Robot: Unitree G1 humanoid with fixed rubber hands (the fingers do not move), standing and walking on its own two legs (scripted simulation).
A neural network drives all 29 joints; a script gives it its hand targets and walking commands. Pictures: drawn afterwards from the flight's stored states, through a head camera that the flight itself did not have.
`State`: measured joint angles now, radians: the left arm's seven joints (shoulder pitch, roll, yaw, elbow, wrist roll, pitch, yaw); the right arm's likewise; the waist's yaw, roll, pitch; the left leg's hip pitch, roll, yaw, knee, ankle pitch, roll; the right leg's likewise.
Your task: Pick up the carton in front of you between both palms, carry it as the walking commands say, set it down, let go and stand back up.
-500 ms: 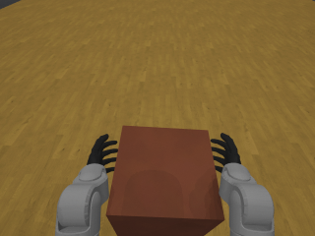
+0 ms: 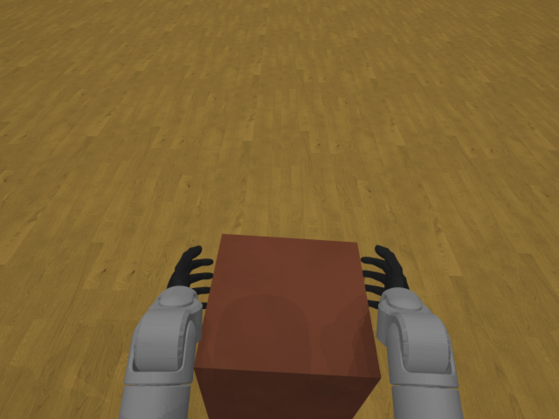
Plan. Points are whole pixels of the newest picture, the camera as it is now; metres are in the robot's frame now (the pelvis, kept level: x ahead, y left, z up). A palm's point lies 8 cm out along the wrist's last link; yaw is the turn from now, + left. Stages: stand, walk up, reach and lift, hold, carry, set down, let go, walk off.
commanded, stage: carry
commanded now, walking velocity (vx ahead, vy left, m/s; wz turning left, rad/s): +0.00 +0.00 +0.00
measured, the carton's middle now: (282, 337) +0.28 +0.00 -0.05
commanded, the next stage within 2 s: hold in 0.94 s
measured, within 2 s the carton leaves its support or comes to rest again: neither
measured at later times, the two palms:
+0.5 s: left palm (169, 315) +0.26 +0.16 +0.04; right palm (386, 323) +0.26 -0.14 +0.04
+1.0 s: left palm (163, 328) +0.24 +0.16 +0.05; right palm (389, 333) +0.24 -0.14 +0.04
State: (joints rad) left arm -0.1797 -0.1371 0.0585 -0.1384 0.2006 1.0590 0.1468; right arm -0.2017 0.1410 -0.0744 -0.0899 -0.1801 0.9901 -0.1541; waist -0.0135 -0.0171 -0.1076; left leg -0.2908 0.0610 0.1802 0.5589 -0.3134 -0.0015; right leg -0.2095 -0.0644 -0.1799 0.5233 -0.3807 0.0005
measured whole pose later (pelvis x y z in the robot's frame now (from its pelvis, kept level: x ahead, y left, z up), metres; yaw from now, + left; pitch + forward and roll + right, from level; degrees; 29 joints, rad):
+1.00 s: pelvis -0.05 +0.01 +0.01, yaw +0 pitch +0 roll +0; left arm -0.23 -0.15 0.16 0.17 0.26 0.73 0.03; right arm -0.22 0.14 -0.18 0.19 -0.25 0.70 -0.04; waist 0.00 -0.02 -0.04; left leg -0.21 0.03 0.14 0.45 -0.20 0.02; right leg -0.15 -0.04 -0.11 0.45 -0.27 -0.01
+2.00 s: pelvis -0.08 +0.00 +0.01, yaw -1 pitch -7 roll +0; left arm -0.36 -0.18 0.29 0.33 0.34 0.71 -0.01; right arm -0.35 0.18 -0.33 0.38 -0.33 0.67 0.00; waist 0.01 -0.03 0.02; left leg -0.10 -0.01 0.01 0.40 -0.18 0.01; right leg -0.05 0.01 0.05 0.43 -0.25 -0.01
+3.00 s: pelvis -0.16 +0.01 -0.20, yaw -3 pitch +41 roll -3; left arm -0.93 0.03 0.39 0.75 0.30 0.25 0.01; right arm -0.78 0.24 -0.56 0.55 -0.26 0.22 -0.19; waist 0.00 -0.05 -0.20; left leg -1.80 -0.02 -0.04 1.48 -0.41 0.00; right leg -1.74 0.07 0.03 1.50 -0.49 0.03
